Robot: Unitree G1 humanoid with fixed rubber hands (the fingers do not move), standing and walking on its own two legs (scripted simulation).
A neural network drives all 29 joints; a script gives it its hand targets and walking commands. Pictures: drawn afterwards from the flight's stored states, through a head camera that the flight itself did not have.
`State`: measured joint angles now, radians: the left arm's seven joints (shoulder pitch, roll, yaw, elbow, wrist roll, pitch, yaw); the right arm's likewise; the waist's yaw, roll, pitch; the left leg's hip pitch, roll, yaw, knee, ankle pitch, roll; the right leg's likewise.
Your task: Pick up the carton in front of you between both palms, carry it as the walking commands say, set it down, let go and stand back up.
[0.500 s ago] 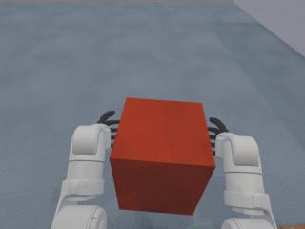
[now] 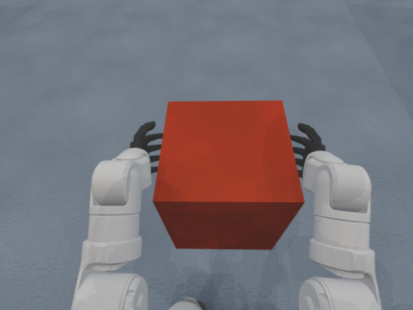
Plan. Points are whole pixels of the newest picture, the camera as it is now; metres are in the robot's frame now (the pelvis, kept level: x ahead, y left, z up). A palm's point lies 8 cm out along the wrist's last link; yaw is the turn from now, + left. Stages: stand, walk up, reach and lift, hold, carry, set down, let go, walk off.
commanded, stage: carry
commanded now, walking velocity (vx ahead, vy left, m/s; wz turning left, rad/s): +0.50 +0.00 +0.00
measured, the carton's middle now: (224, 181) +0.37 +0.04 +0.03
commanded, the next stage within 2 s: none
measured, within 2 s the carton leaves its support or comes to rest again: neither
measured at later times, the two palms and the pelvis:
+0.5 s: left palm (209, 79) +0.69 +0.13 +0.05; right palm (320, 94) +0.66 -0.17 +0.05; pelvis +0.32 +0.00 -0.06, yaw +0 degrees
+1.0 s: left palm (214, 31) +0.94 +0.15 +0.06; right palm (305, 37) +0.94 -0.15 +0.06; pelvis +0.63 +0.00 -0.05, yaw +0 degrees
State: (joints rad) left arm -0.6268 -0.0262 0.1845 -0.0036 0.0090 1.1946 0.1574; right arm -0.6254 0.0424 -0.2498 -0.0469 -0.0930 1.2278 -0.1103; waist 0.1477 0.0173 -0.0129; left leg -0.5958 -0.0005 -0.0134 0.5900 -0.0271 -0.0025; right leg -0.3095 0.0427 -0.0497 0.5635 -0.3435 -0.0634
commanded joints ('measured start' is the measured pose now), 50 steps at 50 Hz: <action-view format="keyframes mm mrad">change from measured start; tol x32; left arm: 1 -758 -1065 -725 -79 -503 -11 -311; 35 -807 -1119 -679 -188 -423 -47 -276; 50 -257 -1037 -709 -216 -303 16 -337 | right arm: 1 -609 876 618 -9 291 -29 157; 20 -915 1135 714 -65 580 -43 231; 50 -251 1069 810 -151 363 -16 248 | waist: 1 -44 -110 -454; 7 -203 261 -591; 25 -149 123 -569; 28 -87 -291 -788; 50 -145 -118 -444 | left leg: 1 241 -5 54 -207 281 32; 6 961 326 -241 8 631 134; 7 997 411 -444 -64 230 281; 9 796 342 -473 -166 -158 282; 25 631 131 48 154 642 71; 27 145 30 46 509 -266 3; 29 -128 -12 -31 769 -509 6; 45 -47 7 142 -7 -39 -23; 50 555 31 201 -328 373 2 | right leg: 1 213 -167 172 -16 271 -75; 9 -603 -86 93 765 -154 35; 22 -354 -33 -63 100 261 5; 26 365 -91 -38 -117 425 -40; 28 812 -457 620 -88 663 -261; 50 300 -172 -87 84 866 63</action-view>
